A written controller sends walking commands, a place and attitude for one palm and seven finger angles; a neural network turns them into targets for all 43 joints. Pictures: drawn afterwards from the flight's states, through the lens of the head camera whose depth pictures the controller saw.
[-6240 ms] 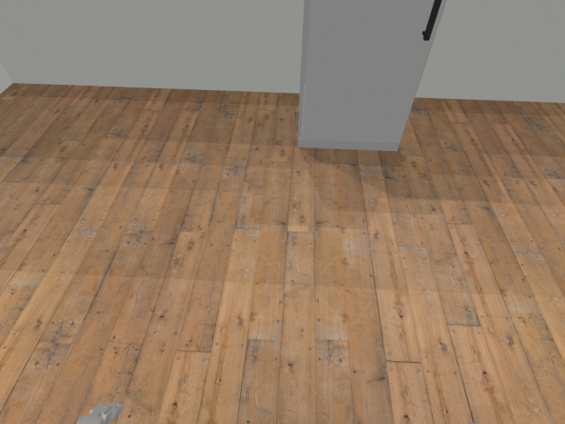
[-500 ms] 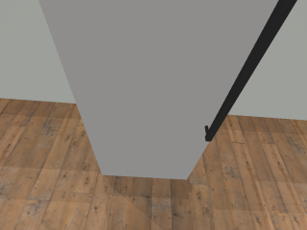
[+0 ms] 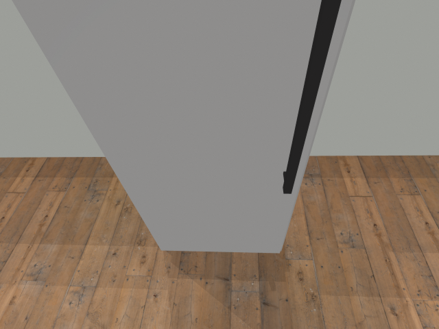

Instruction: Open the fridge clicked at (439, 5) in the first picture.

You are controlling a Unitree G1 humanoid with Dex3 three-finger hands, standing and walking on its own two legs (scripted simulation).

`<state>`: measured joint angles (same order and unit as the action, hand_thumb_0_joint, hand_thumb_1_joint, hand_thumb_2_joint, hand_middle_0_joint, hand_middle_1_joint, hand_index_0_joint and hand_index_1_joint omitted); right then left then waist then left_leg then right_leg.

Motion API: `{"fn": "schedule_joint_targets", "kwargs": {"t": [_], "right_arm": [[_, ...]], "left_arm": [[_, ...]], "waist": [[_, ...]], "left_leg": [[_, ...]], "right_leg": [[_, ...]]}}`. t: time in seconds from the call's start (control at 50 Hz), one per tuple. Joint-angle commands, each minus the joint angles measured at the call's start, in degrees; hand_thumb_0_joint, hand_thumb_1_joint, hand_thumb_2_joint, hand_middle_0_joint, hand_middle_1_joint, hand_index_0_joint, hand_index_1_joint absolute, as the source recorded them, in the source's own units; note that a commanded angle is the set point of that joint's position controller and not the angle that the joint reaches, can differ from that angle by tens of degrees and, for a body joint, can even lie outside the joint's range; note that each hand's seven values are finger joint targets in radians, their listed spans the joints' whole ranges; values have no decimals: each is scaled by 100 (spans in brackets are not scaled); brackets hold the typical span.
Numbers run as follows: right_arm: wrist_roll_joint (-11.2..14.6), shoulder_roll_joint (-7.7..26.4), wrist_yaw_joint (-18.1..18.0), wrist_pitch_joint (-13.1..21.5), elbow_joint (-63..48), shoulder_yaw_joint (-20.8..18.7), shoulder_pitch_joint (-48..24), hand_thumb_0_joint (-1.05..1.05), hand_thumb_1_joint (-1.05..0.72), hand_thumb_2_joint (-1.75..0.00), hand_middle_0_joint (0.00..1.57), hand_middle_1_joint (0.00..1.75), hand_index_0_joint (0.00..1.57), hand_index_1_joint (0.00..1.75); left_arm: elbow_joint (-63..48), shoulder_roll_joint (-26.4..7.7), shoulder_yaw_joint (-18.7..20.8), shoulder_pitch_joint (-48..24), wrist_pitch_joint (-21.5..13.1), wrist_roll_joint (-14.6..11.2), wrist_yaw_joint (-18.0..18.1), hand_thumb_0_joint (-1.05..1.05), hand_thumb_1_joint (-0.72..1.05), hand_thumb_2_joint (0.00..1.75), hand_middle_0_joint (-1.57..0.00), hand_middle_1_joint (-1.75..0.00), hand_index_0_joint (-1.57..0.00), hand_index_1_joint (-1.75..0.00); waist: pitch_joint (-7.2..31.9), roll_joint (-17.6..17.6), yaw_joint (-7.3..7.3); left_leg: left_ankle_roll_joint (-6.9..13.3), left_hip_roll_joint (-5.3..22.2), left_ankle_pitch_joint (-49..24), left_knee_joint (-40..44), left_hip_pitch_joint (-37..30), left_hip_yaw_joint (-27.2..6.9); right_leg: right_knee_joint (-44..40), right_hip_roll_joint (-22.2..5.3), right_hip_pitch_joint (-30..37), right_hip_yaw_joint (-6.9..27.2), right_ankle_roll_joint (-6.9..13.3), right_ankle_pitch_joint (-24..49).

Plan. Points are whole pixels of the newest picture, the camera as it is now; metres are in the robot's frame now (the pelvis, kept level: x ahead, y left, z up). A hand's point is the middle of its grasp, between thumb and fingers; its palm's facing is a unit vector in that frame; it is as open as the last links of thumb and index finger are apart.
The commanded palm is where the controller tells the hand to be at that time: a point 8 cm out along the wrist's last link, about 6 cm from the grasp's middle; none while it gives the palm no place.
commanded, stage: come to a stop and stand still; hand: right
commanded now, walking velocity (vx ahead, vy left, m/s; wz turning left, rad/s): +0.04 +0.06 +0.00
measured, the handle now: (302, 111) +0.49 -0.14 +0.13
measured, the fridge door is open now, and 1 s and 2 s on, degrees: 0 0 0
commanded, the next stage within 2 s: look again from close up in 1.24 s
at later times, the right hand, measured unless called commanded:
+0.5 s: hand out of the picture -0.03 -0.10 -0.18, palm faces +0.06 +0.97 -0.22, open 7.2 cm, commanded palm none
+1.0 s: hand out of the picture -0.07 -0.11 -0.18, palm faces +0.05 +0.98 -0.20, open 7.3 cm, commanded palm none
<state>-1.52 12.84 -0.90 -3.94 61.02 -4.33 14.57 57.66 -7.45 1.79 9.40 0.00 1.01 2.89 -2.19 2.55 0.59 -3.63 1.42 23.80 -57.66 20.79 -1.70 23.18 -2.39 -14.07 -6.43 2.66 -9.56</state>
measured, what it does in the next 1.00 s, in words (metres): steps on the spot: left foot, then right foot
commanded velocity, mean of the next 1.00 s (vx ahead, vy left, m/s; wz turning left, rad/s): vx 0.00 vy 0.00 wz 0.00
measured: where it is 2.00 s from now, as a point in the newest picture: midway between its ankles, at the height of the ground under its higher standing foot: outside the picture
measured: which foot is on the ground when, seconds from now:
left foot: up 0.00-0.22, down 0.24-1.00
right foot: down 0.00-0.26, up 0.28-0.50, down 0.52-1.00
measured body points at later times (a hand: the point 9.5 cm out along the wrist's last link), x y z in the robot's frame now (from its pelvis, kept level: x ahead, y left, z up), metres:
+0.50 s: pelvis -0.05 +0.08 -0.01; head -0.04 +0.09 +0.44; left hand -0.08 +0.30 -0.18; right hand -0.04 -0.15 -0.16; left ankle -0.06 +0.17 -0.75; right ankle -0.06 -0.06 -0.74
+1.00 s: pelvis -0.06 +0.05 -0.01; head -0.06 +0.07 +0.44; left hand -0.04 +0.28 -0.17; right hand -0.07 -0.16 -0.17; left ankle -0.06 +0.17 -0.75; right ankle -0.07 -0.06 -0.75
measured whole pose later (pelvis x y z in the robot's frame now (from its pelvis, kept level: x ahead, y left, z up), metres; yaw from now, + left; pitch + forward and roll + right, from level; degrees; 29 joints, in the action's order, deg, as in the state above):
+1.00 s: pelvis -0.06 +0.05 -0.01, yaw -1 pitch -1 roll +0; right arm -1.1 7.1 -2.0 1.2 63.6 0.3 18.0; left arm 60.6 -10.0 0.7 16.5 -0.8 0.9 1.6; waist -0.2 -2.3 -0.3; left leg 0.3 1.1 16.0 -28.8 12.1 4.0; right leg 30.2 -2.0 -12.6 -3.3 0.0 -16.8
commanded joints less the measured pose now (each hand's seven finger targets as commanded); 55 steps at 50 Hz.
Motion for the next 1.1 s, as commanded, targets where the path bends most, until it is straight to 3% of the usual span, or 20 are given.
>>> {"fn": "schedule_joint_targets", "kwargs": {"t": [0.0,0.1,0.16,0.18,0.2,0.22,0.24,0.28,0.34,0.44,0.5,0.54,0.58,0.74,0.76,0.78,0.82,0.86,0.92,1.08], "right_arm": [[15,180,30,48,-340,12,-26,0,-90,-90,20,30,20,30],[56,12,29,105,-285,110,6,0,-90,-90,20,30,20,30],[68,-19,6,188,-42,128,578,0,-90,-90,20,30,20,30],[51,71,-23,219,54,118,799,0,-90,-90,20,30,20,30],[9,325,-67,259,49,101,804,0,-90,-90,20,30,20,30],[7,637,-97,296,-38,79,546,0,-90,-90,20,30,20,30],[27,771,-117,288,-215,86,117,0,-90,-90,20,30,20,30],[42,546,-146,347,-295,111,-260,0,-90,-90,20,30,20,30],[70,253,-131,395,-204,186,-277,0,-90,-90,20,30,20,30],[87,136,-115,470,40,229,226,0,-90,-90,20,30,20,30],[163,-8,-110,487,153,277,367,0,-90,-90,20,30,20,30],[157,-60,-116,503,200,289,475,0,-90,-90,20,30,20,30],[162,67,-122,472,274,271,384,0,-90,-90,20,30,20,30],[102,-26,-120,450,421,341,479,0,-90,-90,20,30,20,30],[23,143,-353,632,568,337,1063,0,-90,-90,20,30,20,30],[30,388,-304,699,258,314,830,0,-90,-90,20,30,20,30],[17,281,-234,688,99,327,414,0,-90,-90,20,30,20,30],[54,133,-198,702,-10,323,379,0,-90,-90,20,30,20,30],[62,38,-152,606,-43,364,444,0,-90,-90,20,30,20,30],[68,113,-114,523,-45,388,470,0,-90,-90,20,30,20,30]], "left_arm": [[31,-1166,278,768,-4,37,22,0,90,90,-20,-30,-20,-30],[109,-1242,307,682,44,67,-71,0,90,90,-20,-30,-20,-30],[158,-1193,317,533,77,38,-116,0,90,90,-20,-30,-20,-30],[189,-1060,304,550,95,10,-131,0,90,90,-20,-30,-20,-30],[179,-762,250,637,123,-41,-150,0,90,90,-20,-30,-20,-30],[99,-426,139,594,146,-62,-177,0,90,90,-20,-30,-20,-30],[51,-466,129,432,184,-28,-217,0,90,90,-20,-30,-20,-30],[206,-479,142,563,245,30,-224,0,90,90,-20,-30,-20,-30],[489,-377,103,1066,206,-1,-209,0,90,90,-20,-30,-20,-30],[560,-307,30,1037,103,-13,-131,0,90,90,-20,-30,-20,-30],[746,-450,-23,1220,-48,-28,-57,0,90,90,-20,-30,-20,-30],[781,-591,-11,1168,-82,-32,-2,0,90,90,-20,-30,-20,-30],[830,-504,-26,1048,-90,-59,-8,0,90,90,-20,-30,-20,-30],[807,-435,-60,872,-25,-62,-25,0,90,90,-20,-30,-20,-30],[367,-713,-41,277,-128,-97,-127,0,90,90,-20,-30,-20,-30],[168,-324,-66,631,-47,-65,-160,0,90,90,-20,-30,-20,-30],[273,-371,-50,1013,-50,-37,-191,0,90,90,-20,-30,-20,-30],[226,-466,-88,1262,-126,9,-208,0,90,90,-20,-30,-20,-30],[91,-582,-112,1055,-170,3,-171,0,90,90,-20,-30,-20,-30],[133,-733,-168,1067,-213,-7,-140,0,90,90,-20,-30,-20,-30]], "waist": [[353,-1117,-307],[183,-1408,-279],[242,-1210,9],[233,-882,83],[141,-133,58],[-133,929,-21],[-424,907,-7],[-654,1211,-82],[-634,675,-257],[-371,408,-82],[94,-231,-67],[306,-198,-18],[457,-737,-28],[-356,-219,-60],[-459,-100,204],[-70,6,-153],[-90,-106,-338],[30,-294,-324],[-188,-559,-151],[-444,-257,-7]], "left_leg": [[-2,149,197,567,422,90],[165,78,342,1821,-395,387],[247,-69,-630,3266,-1405,709],[262,36,-926,3812,-1771,636],[451,622,-394,4317,-1820,-61],[789,1446,734,4983,-1153,-1065],[1005,1797,1445,5353,-213,-1241],[1015,1446,1097,5256,251,-983],[986,1062,-306,4774,-127,-286],[1015,1040,-1594,4196,-690,-289],[605,601,-2301,3677,-799,-41],[500,508,-2677,3640,-1059,-4],[464,543,-2699,3527,-1357,115],[448,495,-1651,4021,-891,-11],[243,889,-4030,3900,-893,-426],[565,1169,-3111,4021,-954,-691],[851,915,-724,4184,-340,-397],[743,545,-508,3763,-355,-122],[649,355,-554,3499,-531,-36],[557,342,-891,3329,-805,83]], "right_leg": [[-938,-1599,1080,1481,549,807],[-1235,-1423,322,1595,462,-812],[-1043,-1069,-237,1252,159,-1188],[-792,-806,-469,967,-56,-1362],[-147,-437,-866,637,-298,-1515],[507,-77,-1039,266,-480,-1481],[1014,-151,-765,348,-447,-1610],[1679,-177,-634,542,-369,-1305],[1911,-189,-563,459,-381,-954],[867,-229,-166,398,-449,-764],[-22,-546,706,734,-315,972],[117,-699,825,695,-271,1396],[14,-639,781,627,-266,1587],[-373,-524,565,610,-286,283],[1021,-367,-109,331,-421,-97],[1083,-163,-104,483,-318,-1165],[736,-213,256,437,-304,-826],[392,-293,296,657,-207,-353],[-59,-399,-85,864,-109,-417],[-444,-420,-320,963,-19,-444]]}}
